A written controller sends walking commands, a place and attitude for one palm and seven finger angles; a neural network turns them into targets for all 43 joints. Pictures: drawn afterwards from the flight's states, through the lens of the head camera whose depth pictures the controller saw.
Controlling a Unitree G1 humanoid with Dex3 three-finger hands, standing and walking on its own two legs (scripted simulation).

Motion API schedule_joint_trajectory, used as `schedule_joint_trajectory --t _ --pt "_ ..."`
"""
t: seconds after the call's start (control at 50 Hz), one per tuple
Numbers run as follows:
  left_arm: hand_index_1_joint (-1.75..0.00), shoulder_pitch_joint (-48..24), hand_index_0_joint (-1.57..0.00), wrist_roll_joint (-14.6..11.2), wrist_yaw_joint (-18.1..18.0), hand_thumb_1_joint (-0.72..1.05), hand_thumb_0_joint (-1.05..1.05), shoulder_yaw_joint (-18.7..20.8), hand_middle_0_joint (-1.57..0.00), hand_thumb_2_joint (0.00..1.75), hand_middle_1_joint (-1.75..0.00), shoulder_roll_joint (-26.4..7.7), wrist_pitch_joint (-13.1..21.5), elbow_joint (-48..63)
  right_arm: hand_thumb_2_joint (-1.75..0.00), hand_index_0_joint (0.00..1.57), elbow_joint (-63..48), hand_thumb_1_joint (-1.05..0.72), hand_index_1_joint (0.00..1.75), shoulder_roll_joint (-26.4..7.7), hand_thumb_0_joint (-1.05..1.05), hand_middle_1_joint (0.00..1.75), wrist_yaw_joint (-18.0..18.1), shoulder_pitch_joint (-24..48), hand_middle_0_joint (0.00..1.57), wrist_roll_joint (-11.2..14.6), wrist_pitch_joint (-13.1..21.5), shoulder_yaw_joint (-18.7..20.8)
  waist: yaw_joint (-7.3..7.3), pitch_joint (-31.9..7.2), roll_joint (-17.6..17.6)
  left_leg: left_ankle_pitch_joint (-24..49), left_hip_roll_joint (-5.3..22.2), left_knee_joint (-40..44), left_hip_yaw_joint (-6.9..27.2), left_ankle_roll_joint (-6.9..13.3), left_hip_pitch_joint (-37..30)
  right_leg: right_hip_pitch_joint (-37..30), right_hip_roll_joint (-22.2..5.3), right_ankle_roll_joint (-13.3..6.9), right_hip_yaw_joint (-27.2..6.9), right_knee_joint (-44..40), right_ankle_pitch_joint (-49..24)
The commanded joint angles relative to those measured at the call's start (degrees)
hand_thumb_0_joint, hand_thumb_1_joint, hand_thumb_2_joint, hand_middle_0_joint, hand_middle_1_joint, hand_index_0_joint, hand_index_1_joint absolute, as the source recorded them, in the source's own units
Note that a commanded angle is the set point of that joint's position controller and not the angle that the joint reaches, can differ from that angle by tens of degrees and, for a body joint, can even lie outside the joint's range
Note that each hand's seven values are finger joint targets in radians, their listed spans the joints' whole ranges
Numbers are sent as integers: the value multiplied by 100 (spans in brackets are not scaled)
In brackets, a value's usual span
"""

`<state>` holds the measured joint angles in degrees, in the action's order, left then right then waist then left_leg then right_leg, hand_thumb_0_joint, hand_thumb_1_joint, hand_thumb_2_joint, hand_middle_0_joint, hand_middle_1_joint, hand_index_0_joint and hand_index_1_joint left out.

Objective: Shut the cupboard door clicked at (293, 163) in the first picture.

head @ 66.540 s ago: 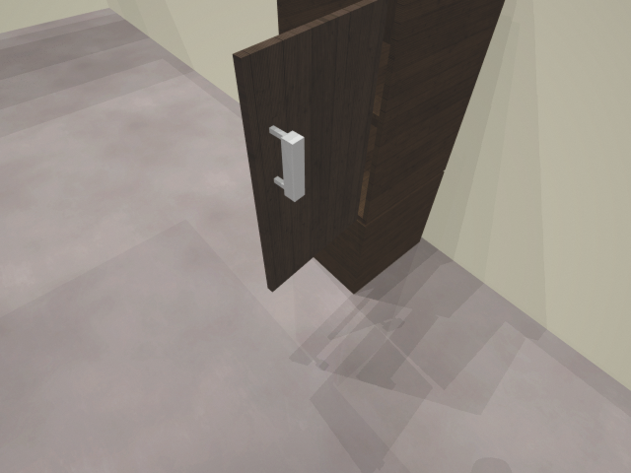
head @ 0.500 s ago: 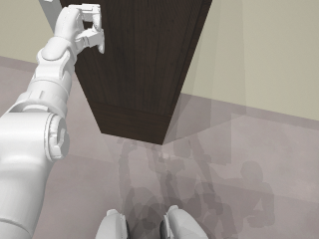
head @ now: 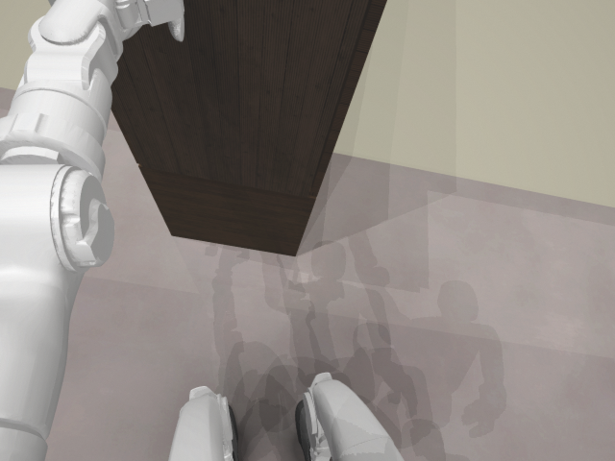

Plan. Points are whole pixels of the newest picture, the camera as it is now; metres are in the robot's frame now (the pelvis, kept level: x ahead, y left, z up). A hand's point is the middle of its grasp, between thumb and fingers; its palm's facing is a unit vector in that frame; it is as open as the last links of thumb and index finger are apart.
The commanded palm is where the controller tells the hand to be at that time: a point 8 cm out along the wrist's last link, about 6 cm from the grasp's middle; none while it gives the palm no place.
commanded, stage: pull the fist back off the door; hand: left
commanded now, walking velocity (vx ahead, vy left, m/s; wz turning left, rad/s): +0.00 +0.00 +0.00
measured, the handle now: out of the picture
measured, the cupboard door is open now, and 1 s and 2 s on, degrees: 0 0 0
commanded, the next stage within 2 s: draw the hand back to the body in 0.84 s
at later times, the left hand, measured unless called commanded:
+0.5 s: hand (204, 4) +0.58 +0.02 +0.16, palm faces +0.04 -1.00 -0.02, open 2.8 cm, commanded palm +0.56 +0.06 +0.15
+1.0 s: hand (201, 39) +0.54 +0.03 +0.16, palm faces +0.04 -1.00 -0.01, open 3.1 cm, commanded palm +0.50 +0.09 +0.16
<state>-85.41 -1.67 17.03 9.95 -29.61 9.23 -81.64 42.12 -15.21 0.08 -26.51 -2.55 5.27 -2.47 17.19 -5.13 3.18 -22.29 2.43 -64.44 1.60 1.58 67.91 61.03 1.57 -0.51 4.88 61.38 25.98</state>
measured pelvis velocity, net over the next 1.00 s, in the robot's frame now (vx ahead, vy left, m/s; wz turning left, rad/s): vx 0.06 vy -0.02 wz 0.01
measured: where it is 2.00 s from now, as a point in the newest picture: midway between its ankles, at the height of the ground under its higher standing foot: (272, 460)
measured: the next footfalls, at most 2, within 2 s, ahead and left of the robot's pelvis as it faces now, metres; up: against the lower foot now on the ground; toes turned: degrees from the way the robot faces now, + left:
none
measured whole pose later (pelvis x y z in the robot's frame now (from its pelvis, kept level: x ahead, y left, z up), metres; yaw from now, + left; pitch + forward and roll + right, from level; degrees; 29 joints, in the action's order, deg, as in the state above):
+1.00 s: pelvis +0.06 -0.02 +0.05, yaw +0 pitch +16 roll +0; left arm -48.2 -1.8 -10.6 9.4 -5.9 20.3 -57.9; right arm 36.8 -14.1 -4.3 -21.0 -2.4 -0.1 1.7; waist 7.3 -7.5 2.5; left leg -22.1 2.1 -48.3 -1.5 -0.4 41.9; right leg 37.7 1.5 -1.8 1.7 48.3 26.3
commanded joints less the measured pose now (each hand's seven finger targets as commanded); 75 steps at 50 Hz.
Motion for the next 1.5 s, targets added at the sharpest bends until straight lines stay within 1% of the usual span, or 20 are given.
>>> schedule_joint_trajectory --t 0.0,0.04,0.08,0.14,0.18,0.34,0.46,0.58,0.64,0.7,0.72,0.94,1.04,1.06,1.1,1.22,1.26,1.44,1.46,1.48 --pt "-150 -3404 -130 -143 -2272 90 0 843 -130 90 -150 201 199 1265 -90 20 -269 -90 30 -1078 0 30 -96 -1308 20 -214 220 391 524 -2705 833 -342 92 974 814 -7 -3260 490 116 32 -84 -996 -283" --pt "-150 -3632 -130 178 -3183 90 0 913 -130 90 -150 352 369 1436 -90 20 -247 -90 30 -1059 0 30 -262 -1363 20 -354 217 431 520 -2736 828 -430 76 1071 893 -46 -3305 537 102 53 -50 -967 -256" --pt "-150 -3773 -130 711 -3786 90 0 563 -130 90 -150 620 572 1434 -90 20 -188 -90 30 -1032 0 30 -446 -1370 20 -461 213 487 640 -2778 1001 -538 91 1065 895 -84 -3437 740 88 54 -50 -943 -204" --pt "-150 -3927 -130 1297 -3877 90 0 162 -130 90 -150 625 849 1329 -90 20 -152 -90 30 -1077 0 30 -600 -1405 20 -519 169 560 720 -2763 1216 -410 72 1057 895 -115 -3678 796 70 -20 -60 -950 -244" --pt "-150 -3816 -130 1353 -3722 90 0 29 -130 90 -150 598 876 1167 -90 20 -183 -90 30 -1106 0 30 -620 -1342 20 -469 112 571 710 -2698 1220 -582 59 1138 895 -118 -3668 690 66 -49 -102 -1018 -156" --pt "-150 -3001 -130 660 -3246 90 0 504 -130 90 -150 325 838 838 -90 20 -392 -90 30 -1123 0 30 -509 -1216 20 -331 40 475 427 -2523 593 -462 -63 1313 634 -32 -3259 -142 102 -36 -138 -1273 -214" --pt "-150 -2038 -130 528 -3182 90 0 344 -130 90 -150 779 1243 1365 -90 20 -461 -90 30 -1033 0 30 -591 -1216 20 -289 21 571 121 -2772 350 237 -55 1340 465 -48 -3593 -592 141 -31 -123 -1359 -612" --pt "-150 -1295 -130 412 -3147 90 0 641 -130 90 -150 527 1493 2265 -90 20 -601 -90 30 -962 0 30 -560 -1171 20 -230 -178 657 -318 -3157 325 1194 -120 1433 164 -49 -3935 -1543 185 -53 -182 -1501 -1305" --pt "-150 -747 -130 340 -3072 90 0 361 -130 90 -150 966 1683 2903 -90 20 -686 -90 30 -856 0 30 -555 -1082 20 -189 -262 701 -474 -3355 362 1899 -131 1440 56 -74 -4363 -1930 220 -66 -175 -1496 -1983" --pt "-150 94 -130 220 -3000 90 0 125 -130 90 -150 1425 1614 3215 -90 20 -773 -90 30 -801 0 30 -547 -938 20 -112 -361 743 -592 -3147 37 2171 -170 1527 -73 -52 -4429 -2296 252 -40 -185 -1634 -2497" --pt "-150 310 -130 182 -2993 90 0 204 -130 90 -150 1345 1559 3299 -90 20 -779 -90 30 -799 0 30 -529 -913 20 -97 -395 749 -651 -3039 -70 2196 -193 1578 -129 -42 -4332 -2525 249 -30 -210 -1679 -2687" --pt "-150 1011 -130 11 -2714 90 0 -131 -130 90 -150 1667 1543 3632 -90 20 -771 -90 30 -629 0 30 -376 -407 20 45 -444 714 -761 -2458 -402 2478 -337 1690 -338 24 -4431 -3147 107 74 -434 -1825 -3905" --pt "-150 2604 -130 -206 -2376 90 0 194 -130 90 -150 1308 1362 4497 -90 20 -1205 -90 30 -606 0 30 -310 -7 20 197 -511 679 -1343 -2924 -476 2769 -395 1949 -462 24 -4593 -4196 36 59 -492 -1856 -4710" --pt "-150 2795 -130 -274 -2292 90 0 36 -130 90 -150 1491 1269 4628 -90 20 -1270 -90 30 -558 0 30 -301 131 20 245 -514 645 -1322 -2623 -514 2611 -395 2016 -505 38 -4550 -4184 22 95 -494 -1961 -4763" --pt "-150 3071 -130 -362 -2162 90 0 1 -130 90 -150 1453 1102 4925 -90 20 -1342 -90 30 -580 0 30 -249 279 20 305 -530 640 -1330 -2315 -895 2312 -385 2168 -494 53 -4505 -4302 4 159 -503 -2125 -4680" --pt "-150 3312 -130 -628 -1793 90 0 -391 -130 90 -150 1579 861 6272 -90 20 -1432 -90 30 -527 0 30 -60 838 20 459 -423 573 -1304 -1908 -493 2015 -339 2472 -440 81 -5131 -4173 -1 149 -495 -2523 -3873" --pt "-150 3754 -130 -709 -1720 90 0 -394 -130 90 -150 1562 788 6562 -90 20 -1459 -90 30 -493 0 30 -2 1010 20 474 -356 545 -1428 -1878 -332 2030 -345 2550 -437 86 -5305 -4279 -9 124 -484 -2585 -3731" --pt "-135 5293 -116 -1017 -1339 90 0 47 -116 90 -135 1025 118 7329 -90 20 -1693 -90 30 -517 0 30 192 1764 20 581 -244 350 -1754 -1087 -731 1434 -327 3075 -386 93 -5318 -4447 -83 123 -499 -3103 -2602" --pt "-132 5481 -113 -538 -1583 90 0 -405 -113 90 -132 870 177 7950 -90 20 -1749 -90 30 -311 0 30 270 1960 20 582 -369 327 -1688 -797 -671 1320 -299 3398 -368 55 -5472 -4483 -276 178 -735 -3428 -2542" --pt "-129 5860 -111 -518 -1723 90 0 -263 -111 90 -129 869 113 7975 -90 20 -1754 -90 30 -337 0 30 322 2015 20 571 -427 324 -1713 -682 -644 1246 -287 3492 -367 62 -5550 -4531 -266 179 -698 -3555 -2349"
